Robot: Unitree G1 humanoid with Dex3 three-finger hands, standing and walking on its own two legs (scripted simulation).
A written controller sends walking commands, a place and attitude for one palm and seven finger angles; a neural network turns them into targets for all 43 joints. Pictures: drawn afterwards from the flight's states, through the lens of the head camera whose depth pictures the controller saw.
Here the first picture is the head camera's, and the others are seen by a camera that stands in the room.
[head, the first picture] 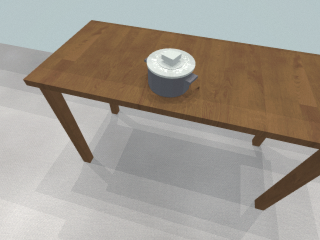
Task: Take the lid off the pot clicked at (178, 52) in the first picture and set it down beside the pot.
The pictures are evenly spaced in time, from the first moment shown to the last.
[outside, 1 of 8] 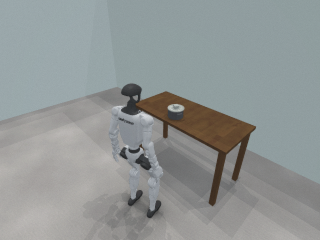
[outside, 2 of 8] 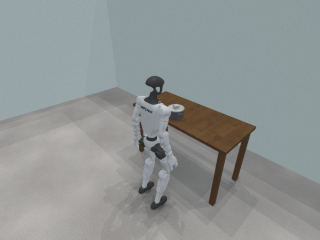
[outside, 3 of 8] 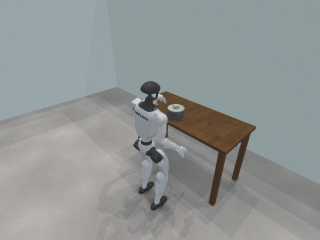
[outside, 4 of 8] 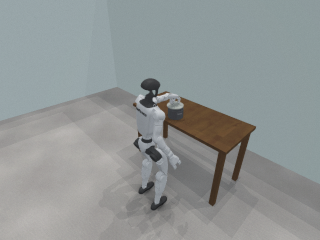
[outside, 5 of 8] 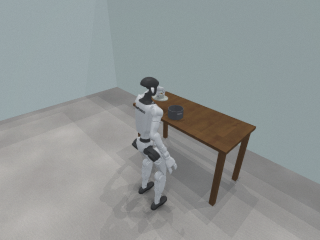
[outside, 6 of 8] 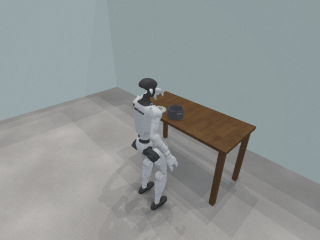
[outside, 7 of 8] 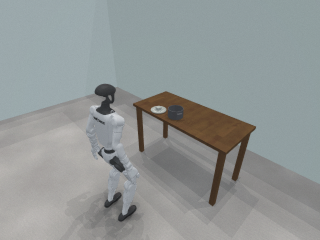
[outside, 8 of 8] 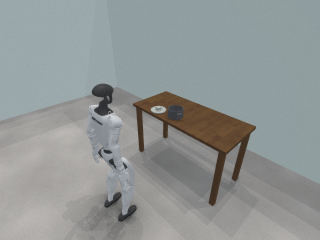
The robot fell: no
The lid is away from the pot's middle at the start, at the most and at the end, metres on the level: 0.00 0.24 0.22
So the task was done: yes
